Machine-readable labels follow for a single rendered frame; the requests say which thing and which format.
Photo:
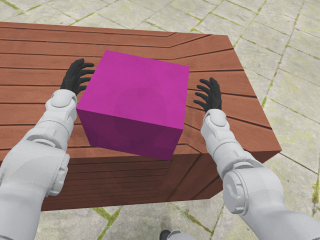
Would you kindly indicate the robot right foot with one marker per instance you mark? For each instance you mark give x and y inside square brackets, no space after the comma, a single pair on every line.
[164,235]

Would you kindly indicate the right robot shin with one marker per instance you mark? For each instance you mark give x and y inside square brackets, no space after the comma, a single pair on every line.
[174,232]

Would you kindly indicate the right robot upper arm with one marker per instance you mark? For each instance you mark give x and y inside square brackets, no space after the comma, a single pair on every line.
[256,195]

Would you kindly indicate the pedestal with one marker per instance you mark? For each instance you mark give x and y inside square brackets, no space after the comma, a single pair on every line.
[34,59]

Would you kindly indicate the robot right forearm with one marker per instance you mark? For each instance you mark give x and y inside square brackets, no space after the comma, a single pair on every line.
[221,144]

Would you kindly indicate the robot left hand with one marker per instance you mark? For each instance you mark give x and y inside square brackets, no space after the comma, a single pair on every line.
[72,79]

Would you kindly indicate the left robot upper arm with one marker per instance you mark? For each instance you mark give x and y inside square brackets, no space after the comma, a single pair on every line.
[35,171]

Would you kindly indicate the robot right hand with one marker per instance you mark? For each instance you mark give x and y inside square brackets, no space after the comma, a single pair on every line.
[213,100]

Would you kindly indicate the robot left forearm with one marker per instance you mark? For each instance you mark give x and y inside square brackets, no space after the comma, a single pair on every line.
[53,129]

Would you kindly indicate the carton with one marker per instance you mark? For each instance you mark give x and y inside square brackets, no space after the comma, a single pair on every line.
[135,105]

